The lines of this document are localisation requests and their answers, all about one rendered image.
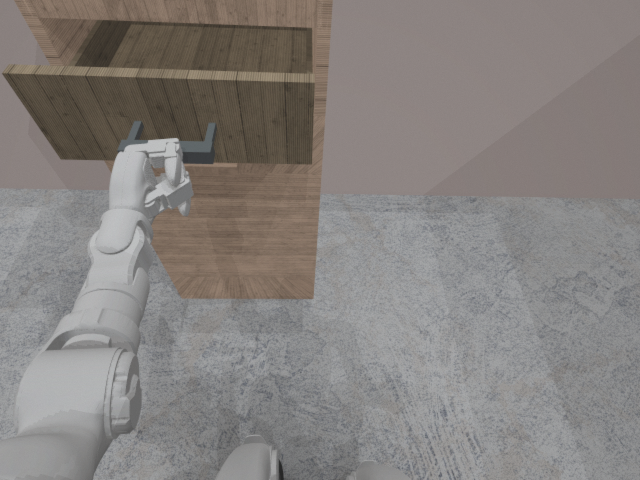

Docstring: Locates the robot left hand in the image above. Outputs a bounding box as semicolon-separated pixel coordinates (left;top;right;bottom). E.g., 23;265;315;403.
109;138;194;225

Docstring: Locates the drawer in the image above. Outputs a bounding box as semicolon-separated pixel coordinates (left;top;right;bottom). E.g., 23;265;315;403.
2;20;315;165

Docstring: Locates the robot right shin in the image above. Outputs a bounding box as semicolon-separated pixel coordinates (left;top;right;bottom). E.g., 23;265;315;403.
356;460;378;471

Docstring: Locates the cabinet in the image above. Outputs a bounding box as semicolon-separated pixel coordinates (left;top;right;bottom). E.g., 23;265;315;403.
14;0;333;299

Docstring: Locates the robot left upper arm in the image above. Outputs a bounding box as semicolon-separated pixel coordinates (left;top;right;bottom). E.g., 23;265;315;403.
0;347;142;480

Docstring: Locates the left robot thigh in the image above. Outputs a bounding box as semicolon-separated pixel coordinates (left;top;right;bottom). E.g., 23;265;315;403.
215;443;279;480

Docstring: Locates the left robot forearm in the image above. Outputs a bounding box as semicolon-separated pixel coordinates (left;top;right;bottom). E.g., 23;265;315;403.
13;208;154;435

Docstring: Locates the handle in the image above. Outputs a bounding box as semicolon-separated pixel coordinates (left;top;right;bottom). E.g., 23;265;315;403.
184;163;240;175
117;121;217;164

